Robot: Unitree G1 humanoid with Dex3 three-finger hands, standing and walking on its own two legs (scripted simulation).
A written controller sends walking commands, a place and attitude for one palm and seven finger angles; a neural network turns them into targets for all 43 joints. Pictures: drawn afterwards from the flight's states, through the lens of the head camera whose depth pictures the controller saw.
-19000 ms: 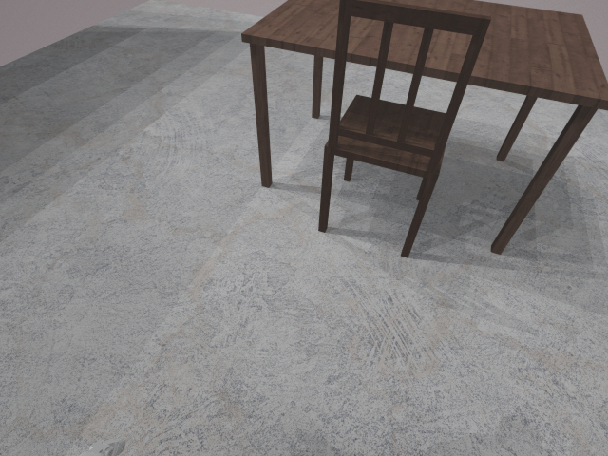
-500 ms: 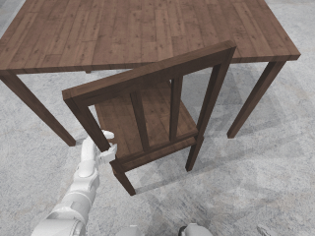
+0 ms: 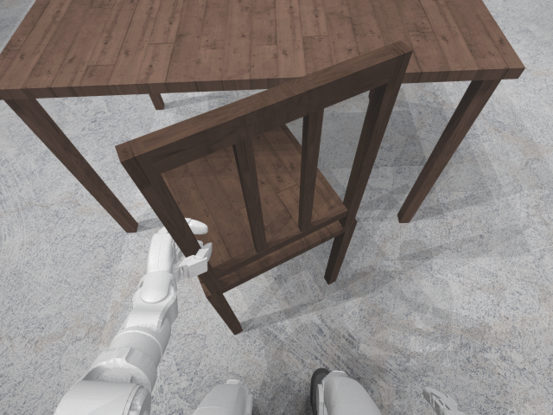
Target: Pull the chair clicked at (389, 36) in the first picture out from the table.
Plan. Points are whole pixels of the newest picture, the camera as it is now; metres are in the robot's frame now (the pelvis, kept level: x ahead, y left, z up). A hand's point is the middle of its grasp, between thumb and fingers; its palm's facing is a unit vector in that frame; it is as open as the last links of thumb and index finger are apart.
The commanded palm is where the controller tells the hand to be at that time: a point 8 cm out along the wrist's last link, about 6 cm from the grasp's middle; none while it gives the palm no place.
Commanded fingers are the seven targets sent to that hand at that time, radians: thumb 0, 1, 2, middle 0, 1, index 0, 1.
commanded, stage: step backward, pulling the chair out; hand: left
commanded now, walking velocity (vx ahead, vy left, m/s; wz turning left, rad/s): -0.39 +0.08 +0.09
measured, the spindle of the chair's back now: (253, 206) +0.43 +0.05 -0.03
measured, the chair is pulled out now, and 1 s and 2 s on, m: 0.17 0.21 0.21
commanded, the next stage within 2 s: none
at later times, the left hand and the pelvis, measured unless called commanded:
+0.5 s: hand (198, 281) +0.31 +0.13 -0.06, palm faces +0.05 -0.98 -0.18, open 5.8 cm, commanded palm +0.31 +0.19 -0.05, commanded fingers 0.00 0.90 0.90 -0.50 -1.45 -0.50 -1.45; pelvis -0.04 +0.01 +0.00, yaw +1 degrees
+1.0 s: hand (197, 283) +0.31 +0.14 -0.06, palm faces +0.03 -0.98 -0.20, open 5.9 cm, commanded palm +0.32 +0.19 -0.06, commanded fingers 0.00 0.90 0.90 -0.50 -1.45 -0.50 -1.45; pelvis -0.03 +0.01 +0.00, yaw +1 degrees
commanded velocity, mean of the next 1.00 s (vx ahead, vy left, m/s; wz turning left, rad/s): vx -0.38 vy -0.03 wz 0.04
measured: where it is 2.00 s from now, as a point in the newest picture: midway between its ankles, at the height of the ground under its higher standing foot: outside the picture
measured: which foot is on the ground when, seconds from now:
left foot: up 0.00-0.08, down 0.10-1.00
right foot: down 0.00-1.00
